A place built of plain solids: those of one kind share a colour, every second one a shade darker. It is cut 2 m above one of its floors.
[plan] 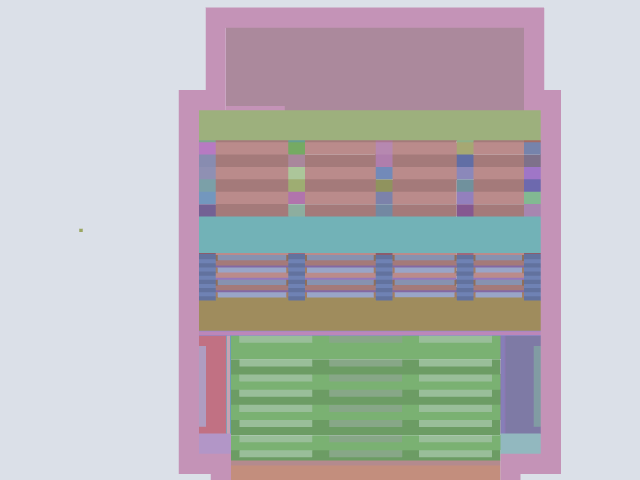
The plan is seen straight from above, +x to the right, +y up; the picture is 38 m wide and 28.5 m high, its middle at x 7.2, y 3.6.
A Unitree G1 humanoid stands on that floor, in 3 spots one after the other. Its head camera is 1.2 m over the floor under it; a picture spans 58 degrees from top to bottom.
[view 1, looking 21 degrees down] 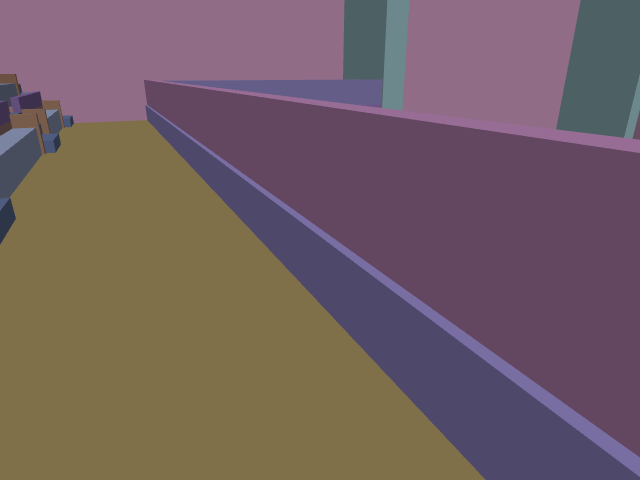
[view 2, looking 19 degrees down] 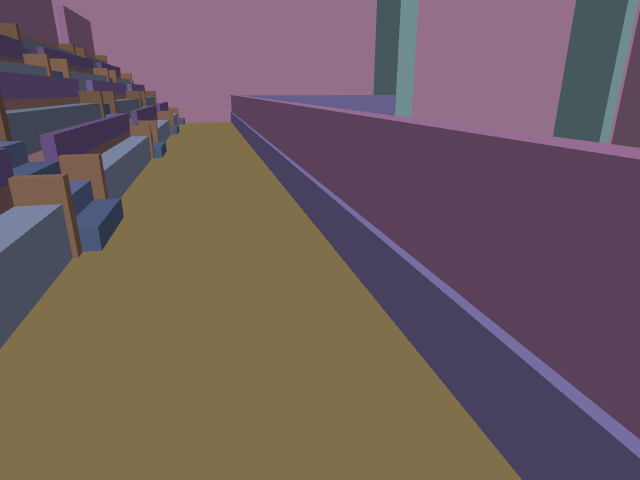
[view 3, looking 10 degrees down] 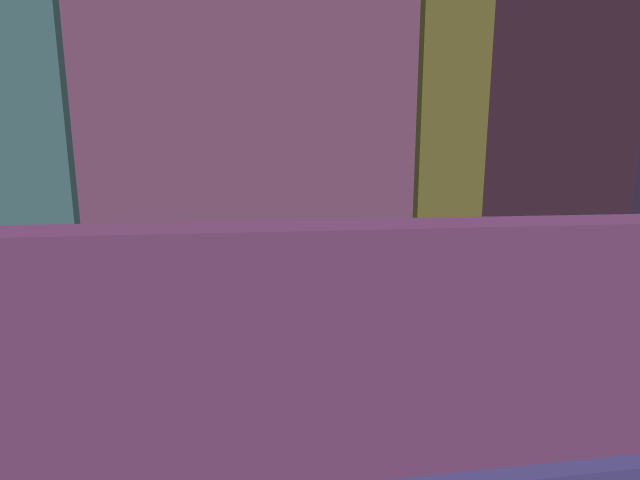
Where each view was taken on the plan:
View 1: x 7.06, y -0.89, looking -25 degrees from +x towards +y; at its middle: parapet_front_plaster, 2.28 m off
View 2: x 1.76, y -0.89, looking -14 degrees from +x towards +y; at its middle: floor_hall0a_lino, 3.69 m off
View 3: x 9.76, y -0.89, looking -98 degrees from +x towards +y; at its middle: rail_front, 0.98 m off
